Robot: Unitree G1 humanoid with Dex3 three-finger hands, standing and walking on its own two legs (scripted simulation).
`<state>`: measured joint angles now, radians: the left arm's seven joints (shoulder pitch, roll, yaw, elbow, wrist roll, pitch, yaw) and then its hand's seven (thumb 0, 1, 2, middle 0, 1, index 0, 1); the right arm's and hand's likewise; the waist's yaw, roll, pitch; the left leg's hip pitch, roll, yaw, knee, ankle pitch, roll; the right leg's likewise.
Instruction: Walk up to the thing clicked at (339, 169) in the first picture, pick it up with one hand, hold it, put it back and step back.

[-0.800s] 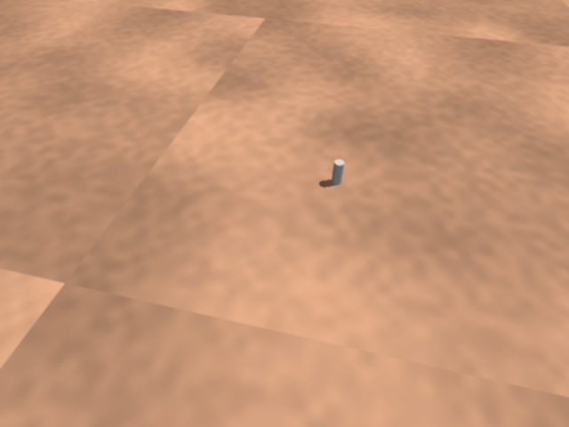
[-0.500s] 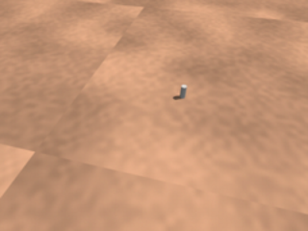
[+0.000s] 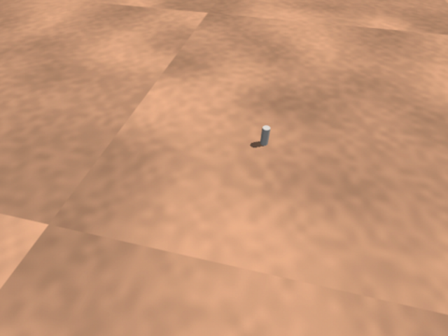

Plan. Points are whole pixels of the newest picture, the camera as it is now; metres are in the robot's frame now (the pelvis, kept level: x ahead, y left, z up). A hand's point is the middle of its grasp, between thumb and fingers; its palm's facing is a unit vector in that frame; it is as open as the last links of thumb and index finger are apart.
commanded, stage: stand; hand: left
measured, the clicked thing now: (265, 135) +1.45 -0.25 -0.72
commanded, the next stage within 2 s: walk up in 0.32 s
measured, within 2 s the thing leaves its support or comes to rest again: neither
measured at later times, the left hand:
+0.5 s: hand out of the picture +0.11 +0.26 -0.15, palm faces -0.11 -0.93 -0.35, open 7.4 cm
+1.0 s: hand (160, 287) +0.27 +0.15 -0.17, palm faces -0.19 -0.93 -0.32, open 7.4 cm
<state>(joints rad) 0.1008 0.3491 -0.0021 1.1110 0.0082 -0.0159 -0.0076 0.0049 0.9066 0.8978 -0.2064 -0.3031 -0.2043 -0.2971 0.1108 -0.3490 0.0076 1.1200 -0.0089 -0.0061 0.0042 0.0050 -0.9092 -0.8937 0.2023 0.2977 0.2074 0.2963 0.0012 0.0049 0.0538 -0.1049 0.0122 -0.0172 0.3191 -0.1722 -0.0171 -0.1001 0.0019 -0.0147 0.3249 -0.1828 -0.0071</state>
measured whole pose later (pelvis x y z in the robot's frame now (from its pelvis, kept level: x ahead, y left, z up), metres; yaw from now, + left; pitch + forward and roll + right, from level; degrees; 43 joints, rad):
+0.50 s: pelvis +0.02 -0.02 -0.01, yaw -5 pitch -1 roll +1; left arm 0.20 0.42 0.08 1.02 0.03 0.01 -0.10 0.01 0.91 0.90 -0.21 -0.30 -0.20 -0.30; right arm 0.21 -0.39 -0.07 1.01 -0.05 -0.07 0.03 0.00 -0.91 -0.89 0.21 0.30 0.21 0.30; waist 0.00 -0.02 0.04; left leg -0.09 0.05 0.07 0.35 -0.26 0.01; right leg -0.42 -0.05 0.03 0.84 -0.39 -0.02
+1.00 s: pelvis +0.22 -0.11 -0.02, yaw -12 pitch -2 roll -2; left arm 0.38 0.41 0.06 0.90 0.02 -0.06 -0.08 0.01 0.90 0.90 -0.21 -0.30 -0.21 -0.30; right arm 0.19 -0.41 -0.07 0.90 -0.03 -0.05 0.09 0.01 -0.91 -0.89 0.20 0.30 0.21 0.30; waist 0.07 0.01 0.07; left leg -0.45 0.10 0.05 0.58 -0.18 0.00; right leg -0.06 0.02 -0.02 0.48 -0.40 -0.01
